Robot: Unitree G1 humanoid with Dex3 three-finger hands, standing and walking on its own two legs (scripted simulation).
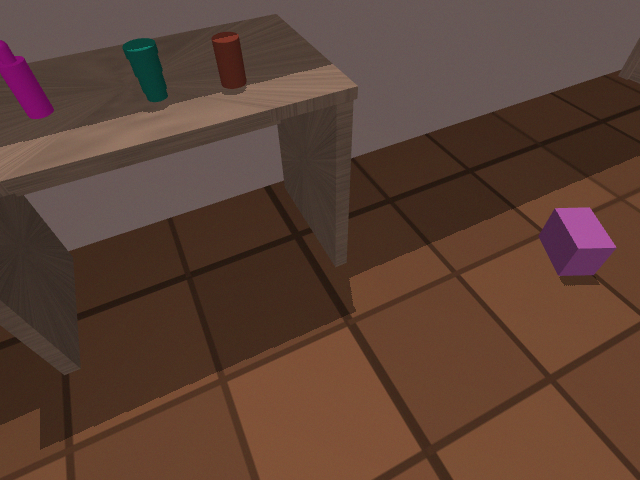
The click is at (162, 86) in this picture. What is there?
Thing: tapered cup
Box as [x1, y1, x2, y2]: [122, 38, 167, 101]
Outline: 126,42 122,46 126,57 130,61 133,71 138,78 142,90 146,94 148,100 159,101 164,99 167,96 165,90 166,86 161,73 162,69 157,56 157,49 154,41 148,38 139,38
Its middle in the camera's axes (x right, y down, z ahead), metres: -0.41 -0.41 +0.95
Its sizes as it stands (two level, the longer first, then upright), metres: 0.073 0.073 0.129
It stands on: a support 0.76 m high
